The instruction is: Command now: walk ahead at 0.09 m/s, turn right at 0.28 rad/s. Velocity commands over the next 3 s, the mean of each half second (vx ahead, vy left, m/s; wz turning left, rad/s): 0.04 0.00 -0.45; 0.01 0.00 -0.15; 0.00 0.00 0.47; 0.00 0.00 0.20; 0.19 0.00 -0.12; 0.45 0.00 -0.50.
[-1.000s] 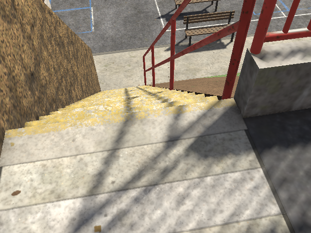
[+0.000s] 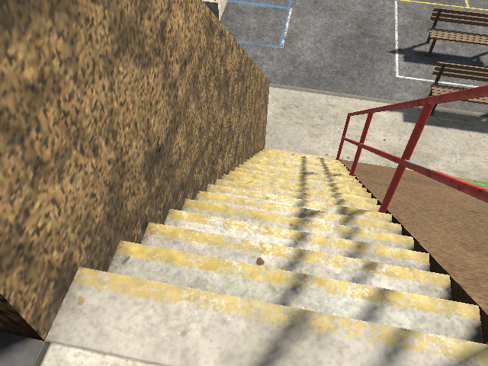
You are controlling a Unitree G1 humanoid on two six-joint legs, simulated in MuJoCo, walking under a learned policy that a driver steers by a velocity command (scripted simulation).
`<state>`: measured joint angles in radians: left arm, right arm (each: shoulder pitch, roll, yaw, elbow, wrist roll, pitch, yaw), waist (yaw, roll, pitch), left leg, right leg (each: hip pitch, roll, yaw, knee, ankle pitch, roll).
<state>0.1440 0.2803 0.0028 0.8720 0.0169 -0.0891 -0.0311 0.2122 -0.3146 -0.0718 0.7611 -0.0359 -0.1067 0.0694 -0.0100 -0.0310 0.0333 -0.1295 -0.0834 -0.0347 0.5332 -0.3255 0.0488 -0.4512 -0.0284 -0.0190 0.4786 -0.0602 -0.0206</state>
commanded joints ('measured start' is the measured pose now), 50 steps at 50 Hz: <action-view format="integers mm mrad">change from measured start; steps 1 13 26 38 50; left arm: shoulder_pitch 103 -63 -50 134 27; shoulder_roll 236 194 62 198 204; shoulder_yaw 72 100 46 110 142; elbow -79 -198 -231 -189 -239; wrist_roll -2 16 14 20 -4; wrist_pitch -11 15 44 -14 7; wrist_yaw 36 21 -51 13 15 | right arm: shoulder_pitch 31 228 160 98 111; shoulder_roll -179 -145 -218 -58 -87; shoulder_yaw -46 -17 -51 8 20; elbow -125 -40 -129 -125 -91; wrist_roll -17 14 4 -27 9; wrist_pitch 16 61 18 40 8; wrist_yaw -50 -44 -137 -60 -48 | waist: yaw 68 -30 -77 59 37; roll -122 -72 113 -1 -71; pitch -359 -143 -14 -210 0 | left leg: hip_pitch -201 86 303 -387 -274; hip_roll -44 25 351 184 184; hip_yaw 32 56 75 29 63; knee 400 -178 -306 267 153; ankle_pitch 24 131 742 -402 19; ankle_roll -89 18 224 -104 -68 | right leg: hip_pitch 528 137 -154 704 321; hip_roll -267 -109 -37 -363 -339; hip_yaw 404 378 -33 354 212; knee -120 -252 325 -83 -162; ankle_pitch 537 -66 -218 680 -95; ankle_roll -413 -225 112 -353 -289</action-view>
